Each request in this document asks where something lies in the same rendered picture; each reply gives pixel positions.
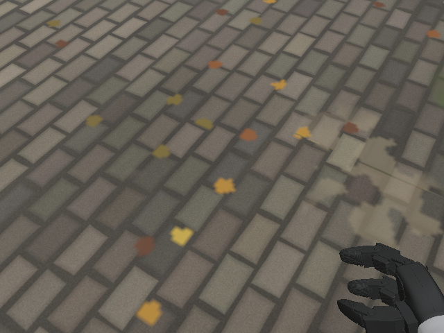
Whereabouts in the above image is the robot right forearm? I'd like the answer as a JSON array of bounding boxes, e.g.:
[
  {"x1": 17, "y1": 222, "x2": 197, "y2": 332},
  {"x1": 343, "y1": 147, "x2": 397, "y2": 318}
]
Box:
[{"x1": 418, "y1": 315, "x2": 444, "y2": 333}]

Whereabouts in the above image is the right robot hand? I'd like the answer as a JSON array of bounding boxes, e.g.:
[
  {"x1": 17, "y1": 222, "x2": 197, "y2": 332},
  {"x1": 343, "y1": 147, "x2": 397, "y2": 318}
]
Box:
[{"x1": 337, "y1": 243, "x2": 444, "y2": 333}]

